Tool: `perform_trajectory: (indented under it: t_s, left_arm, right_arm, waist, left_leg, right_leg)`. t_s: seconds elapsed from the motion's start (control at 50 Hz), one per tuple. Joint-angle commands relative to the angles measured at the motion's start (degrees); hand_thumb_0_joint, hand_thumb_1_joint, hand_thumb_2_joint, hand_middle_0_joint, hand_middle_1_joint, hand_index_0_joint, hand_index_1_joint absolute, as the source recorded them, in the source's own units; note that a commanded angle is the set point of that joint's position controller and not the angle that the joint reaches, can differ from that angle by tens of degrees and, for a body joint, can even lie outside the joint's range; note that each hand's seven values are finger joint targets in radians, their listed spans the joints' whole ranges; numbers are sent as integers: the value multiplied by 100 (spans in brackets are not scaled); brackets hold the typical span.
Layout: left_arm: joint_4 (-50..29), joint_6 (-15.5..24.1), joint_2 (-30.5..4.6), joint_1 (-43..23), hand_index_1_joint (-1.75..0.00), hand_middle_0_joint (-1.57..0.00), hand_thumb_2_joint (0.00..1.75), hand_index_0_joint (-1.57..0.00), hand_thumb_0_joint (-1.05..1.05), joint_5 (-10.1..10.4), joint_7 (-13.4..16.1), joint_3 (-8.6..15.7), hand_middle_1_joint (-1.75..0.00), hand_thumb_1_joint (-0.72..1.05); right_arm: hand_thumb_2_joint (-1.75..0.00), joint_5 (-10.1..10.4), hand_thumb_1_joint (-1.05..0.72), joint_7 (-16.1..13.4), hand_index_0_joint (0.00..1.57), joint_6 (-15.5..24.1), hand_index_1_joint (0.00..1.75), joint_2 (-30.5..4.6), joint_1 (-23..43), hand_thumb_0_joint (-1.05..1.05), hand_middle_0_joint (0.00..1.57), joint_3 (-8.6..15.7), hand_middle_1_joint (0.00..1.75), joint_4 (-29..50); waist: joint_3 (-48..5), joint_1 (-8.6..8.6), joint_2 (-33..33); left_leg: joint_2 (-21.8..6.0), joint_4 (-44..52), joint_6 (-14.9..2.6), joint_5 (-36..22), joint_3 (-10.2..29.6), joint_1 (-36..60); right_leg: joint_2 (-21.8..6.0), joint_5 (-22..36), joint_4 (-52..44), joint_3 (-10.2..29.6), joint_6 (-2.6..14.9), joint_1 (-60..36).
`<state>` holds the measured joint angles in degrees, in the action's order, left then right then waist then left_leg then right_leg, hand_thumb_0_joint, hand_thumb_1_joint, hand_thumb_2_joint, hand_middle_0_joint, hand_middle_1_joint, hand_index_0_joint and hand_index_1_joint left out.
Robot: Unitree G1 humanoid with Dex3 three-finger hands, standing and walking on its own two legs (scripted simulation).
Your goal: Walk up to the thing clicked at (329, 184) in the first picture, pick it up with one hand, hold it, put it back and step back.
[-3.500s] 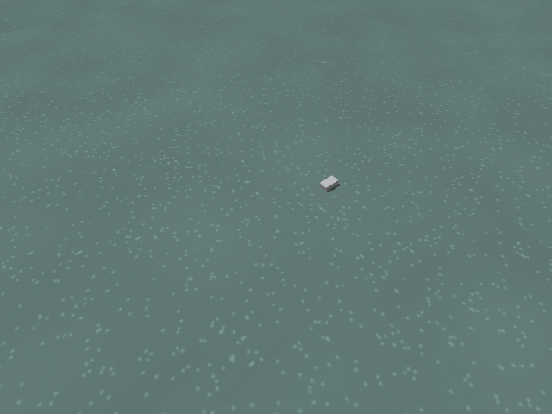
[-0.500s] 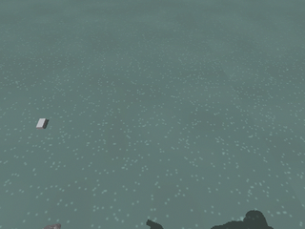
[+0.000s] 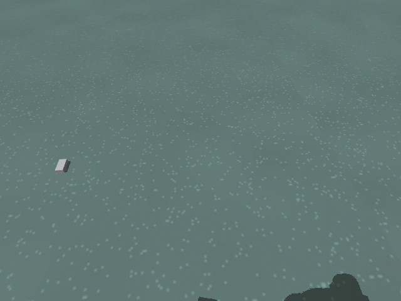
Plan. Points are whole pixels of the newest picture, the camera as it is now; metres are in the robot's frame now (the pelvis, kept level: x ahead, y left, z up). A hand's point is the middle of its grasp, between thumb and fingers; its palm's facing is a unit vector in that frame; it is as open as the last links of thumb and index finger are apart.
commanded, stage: stand
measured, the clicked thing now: (61, 165) +1.05 +0.92 -0.77
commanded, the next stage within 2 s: none
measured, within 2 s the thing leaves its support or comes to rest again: neither
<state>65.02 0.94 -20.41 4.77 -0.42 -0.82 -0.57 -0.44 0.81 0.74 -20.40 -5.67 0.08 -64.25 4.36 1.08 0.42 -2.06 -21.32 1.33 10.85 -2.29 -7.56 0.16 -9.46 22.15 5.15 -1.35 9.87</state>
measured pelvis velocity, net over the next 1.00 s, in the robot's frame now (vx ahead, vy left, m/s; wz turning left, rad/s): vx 0.01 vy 0.00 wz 0.03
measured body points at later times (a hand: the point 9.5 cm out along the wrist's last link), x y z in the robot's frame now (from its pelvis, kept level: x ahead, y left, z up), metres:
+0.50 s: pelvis +0.01 +0.00 +0.00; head +0.03 +0.00 +0.45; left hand +0.08 +0.30 -0.13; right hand +0.09 -0.30 -0.13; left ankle +0.01 +0.13 -0.74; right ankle +0.03 -0.13 -0.74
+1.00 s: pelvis +0.01 +0.00 +0.00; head +0.03 +0.00 +0.45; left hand +0.08 +0.31 -0.13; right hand +0.10 -0.30 -0.13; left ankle +0.01 +0.13 -0.74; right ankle +0.03 -0.13 -0.74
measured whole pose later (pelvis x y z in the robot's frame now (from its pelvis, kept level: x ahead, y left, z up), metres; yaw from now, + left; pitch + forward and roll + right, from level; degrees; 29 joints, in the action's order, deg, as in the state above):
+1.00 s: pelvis +0.01 +0.00 +0.00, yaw +2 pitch -2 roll +0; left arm 65.0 0.7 -20.2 5.8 -0.7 -0.5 -0.4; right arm -0.5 0.7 0.3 -20.1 -5.5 0.3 -65.3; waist 3.3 0.8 0.1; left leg -1.5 -19.3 1.1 10.6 -0.6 -6.8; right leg -0.6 -9.3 19.1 3.4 -1.6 7.8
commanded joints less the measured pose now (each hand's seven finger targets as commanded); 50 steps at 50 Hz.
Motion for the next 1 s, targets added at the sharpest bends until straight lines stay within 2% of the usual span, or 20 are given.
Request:
perform_trajectory:
  t_s: [0.0,0.04,0.06,0.12,0.16,0.2,0.26,0.32,0.38,0.44,0.5,0.6,0.84,0.94,0.98]
  left_arm:
    - [-291,121,-1251,-280,-30,-20,90,-20,0,24,110,248,-30,90]
    - [-258,98,-1261,-253,-30,-20,90,-20,0,11,101,252,-30,90]
    - [-253,92,-1262,-215,-30,-20,90,-20,0,-1,100,254,-30,90]
    - [-240,118,-1278,-231,-30,-20,90,-20,0,3,103,269,-30,90]
    - [-241,129,-1251,-187,-30,-20,90,-20,0,1,107,255,-30,90]
    - [-251,126,-1272,-202,-30,-20,90,-20,0,17,109,260,-30,90]
    - [-277,135,-1290,-216,-30,-20,90,-20,0,4,121,262,-30,90]
    - [-258,128,-1281,-182,-30,-20,90,-20,0,10,124,258,-30,90]
    - [-268,122,-1262,-167,-30,-20,90,-20,0,5,127,249,-30,90]
    - [-262,142,-1225,-92,-30,-20,90,-20,0,12,123,234,-30,90]
    - [-264,141,-1228,-100,-30,-20,90,-20,0,9,137,243,-30,90]
    - [-286,108,-1221,-160,-30,-20,90,-20,0,17,141,247,-30,90]
    - [-326,104,-1200,-143,-30,-20,90,-20,0,5,139,269,-30,90]
    - [-319,99,-1211,-103,-30,-20,90,-20,0,-6,131,266,-30,90]
    - [-353,108,-1221,-111,-30,-20,90,-20,0,-7,128,276,-30,90]
  right_arm:
    - [-90,-2,-90,-70,20,115,30,-1253,322,0,20,265,30,271]
    - [-90,-21,-90,-61,20,103,30,-1242,276,0,20,263,30,213]
    - [-90,-13,-90,-59,20,99,30,-1276,306,0,20,287,30,210]
    - [-90,-13,-90,-54,20,112,30,-1229,258,0,20,269,30,185]
    - [-90,-12,-90,-49,20,119,30,-1236,294,0,20,280,30,178]
    - [-90,-12,-90,-54,20,117,30,-1224,230,0,20,276,30,161]
    - [-90,-8,-90,-52,20,104,30,-1201,248,0,20,272,30,172]
    - [-90,-3,-90,-55,20,90,30,-1199,236,0,20,263,30,163]
    - [-90,1,-90,-54,20,82,30,-1226,259,0,20,271,30,174]
    - [-90,9,-90,-58,20,105,30,-1244,256,0,20,259,30,161]
    - [-90,15,-90,-76,20,101,30,-1243,269,0,20,262,30,175]
    - [-90,-5,-90,-84,20,69,30,-1223,273,0,20,259,30,183]
    - [-90,-1,-90,-79,20,77,30,-1251,298,0,20,272,30,221]
    - [-90,2,-90,-68,20,57,30,-1234,260,0,20,276,30,212]
    - [-90,-6,-90,-70,20,77,30,-1232,227,0,20,277,30,224]
  waist:
    - [-576,-54,-96]
    - [-381,-57,-23]
    - [-399,-66,-22]
    - [-560,-46,-72]
    - [-554,-59,-51]
    - [-517,-40,-115]
    - [-635,-28,-111]
    - [-572,-31,-94]
    - [-647,-29,-54]
    - [-755,-46,14]
    - [-808,-46,-65]
    - [-644,-50,-49]
    - [-582,-66,53]
    - [-446,-79,-76]
    - [-633,-63,-26]
  left_leg:
    - [-573,563,-222,115,553,202]
    - [-551,700,-212,568,597,-22]
    - [-569,693,-225,594,618,37]
    - [-568,653,-226,250,598,67]
    - [-568,611,-220,39,604,189]
    - [-539,629,-207,116,589,106]
    - [-563,559,-226,-113,579,200]
    - [-541,584,-227,-12,583,125]
    - [-560,534,-223,-160,591,201]
    - [-582,457,-216,-680,582,309]
    - [-602,411,-227,-900,575,409]
    - [-571,507,-199,-595,566,239]
    - [-557,566,-213,-409,585,175]
    - [-540,616,-236,-47,620,109]
    - [-561,570,-245,-336,599,192]
  right_leg:
    - [-568,322,-495,406,242,66]
    - [-537,-150,-573,400,231,113]
    - [-542,-209,-584,396,236,147]
    - [-600,252,-540,391,238,-47]
    - [-595,282,-541,364,230,32]
    - [-592,182,-591,366,230,36]
    - [-638,402,-558,344,242,-43]
    - [-639,349,-602,345,234,-42]
    - [-645,415,-587,321,246,-70]
    - [-676,1008,-498,281,226,-204]
    - [-684,1211,-473,240,215,-253]
    - [-653,840,-555,207,218,-229]
    - [-663,699,-609,212,208,-246]
    - [-642,211,-699,222,203,-110]
    - [-687,579,-622,227,223,-242]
